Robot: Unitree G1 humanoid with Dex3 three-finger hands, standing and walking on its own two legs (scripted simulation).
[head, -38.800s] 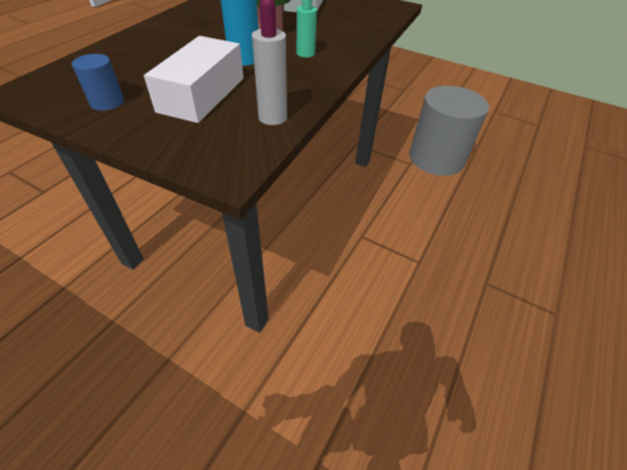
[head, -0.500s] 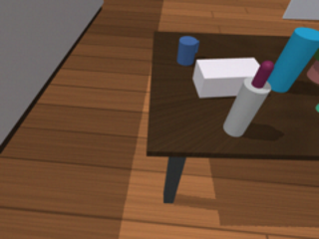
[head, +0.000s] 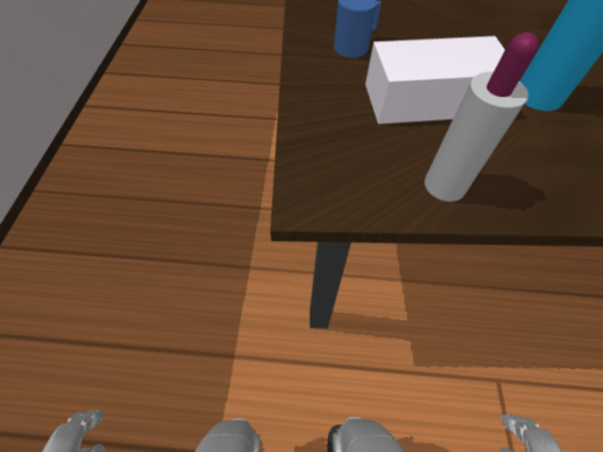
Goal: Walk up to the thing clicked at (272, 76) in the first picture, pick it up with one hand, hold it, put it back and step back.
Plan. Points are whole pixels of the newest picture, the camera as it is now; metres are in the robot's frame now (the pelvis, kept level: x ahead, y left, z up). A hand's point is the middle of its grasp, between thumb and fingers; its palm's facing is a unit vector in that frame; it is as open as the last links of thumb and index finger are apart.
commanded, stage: step back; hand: right
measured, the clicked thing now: (478, 126) +0.51 -0.24 +0.11
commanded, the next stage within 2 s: none
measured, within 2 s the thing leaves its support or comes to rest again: neither
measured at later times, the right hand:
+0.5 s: hand out of the picture -0.04 -0.21 -0.12, palm faces -0.02 +0.89 -0.45, open 7.4 cm
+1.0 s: hand out of the picture -0.14 -0.23 -0.15, palm faces -0.03 +0.91 -0.41, open 7.4 cm
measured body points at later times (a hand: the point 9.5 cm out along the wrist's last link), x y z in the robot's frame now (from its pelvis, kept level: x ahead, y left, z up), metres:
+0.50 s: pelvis -0.10 +0.06 +0.01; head -0.03 +0.10 +0.45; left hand +0.01 +0.37 -0.14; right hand -0.04 -0.26 -0.09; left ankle -0.11 +0.15 -0.73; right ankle -0.13 -0.09 -0.66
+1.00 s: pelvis -0.22 +0.05 +0.00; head -0.16 +0.04 +0.44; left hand -0.07 +0.34 -0.10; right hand -0.13 -0.28 -0.12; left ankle -0.26 +0.18 -0.70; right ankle -0.15 -0.06 -0.73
